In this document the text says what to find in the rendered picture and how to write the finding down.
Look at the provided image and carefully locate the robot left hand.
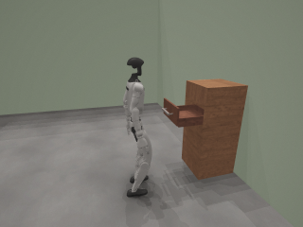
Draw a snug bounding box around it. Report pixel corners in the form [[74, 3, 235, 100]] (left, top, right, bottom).
[[126, 122, 131, 136]]

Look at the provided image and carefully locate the right robot shin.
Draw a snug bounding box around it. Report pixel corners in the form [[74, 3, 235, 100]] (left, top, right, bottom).
[[132, 162, 151, 192]]

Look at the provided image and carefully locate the humanoid robot torso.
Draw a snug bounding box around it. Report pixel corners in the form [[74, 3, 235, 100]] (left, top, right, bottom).
[[126, 79, 145, 133]]

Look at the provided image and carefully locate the right robot upper arm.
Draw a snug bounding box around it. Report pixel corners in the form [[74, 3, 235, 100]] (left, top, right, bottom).
[[129, 82, 144, 114]]

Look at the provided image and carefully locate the handle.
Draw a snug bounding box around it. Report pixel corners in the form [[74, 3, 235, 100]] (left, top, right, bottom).
[[161, 108, 173, 115]]

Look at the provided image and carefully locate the drawer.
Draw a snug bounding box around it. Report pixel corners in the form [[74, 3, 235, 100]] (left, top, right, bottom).
[[163, 97, 205, 128]]

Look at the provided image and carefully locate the right robot forearm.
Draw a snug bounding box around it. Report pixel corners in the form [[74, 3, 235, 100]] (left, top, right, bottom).
[[131, 108, 144, 139]]

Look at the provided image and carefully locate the cabinet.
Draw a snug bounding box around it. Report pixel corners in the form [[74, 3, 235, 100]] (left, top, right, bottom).
[[182, 79, 248, 180]]

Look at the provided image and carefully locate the robot right hand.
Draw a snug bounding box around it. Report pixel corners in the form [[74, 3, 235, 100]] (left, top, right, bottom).
[[137, 137, 150, 157]]

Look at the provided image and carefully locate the left robot upper arm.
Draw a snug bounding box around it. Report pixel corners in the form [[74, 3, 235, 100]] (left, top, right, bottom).
[[123, 90, 128, 106]]

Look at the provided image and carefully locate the left robot forearm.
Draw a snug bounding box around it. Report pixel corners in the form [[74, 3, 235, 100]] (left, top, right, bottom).
[[123, 103, 131, 123]]

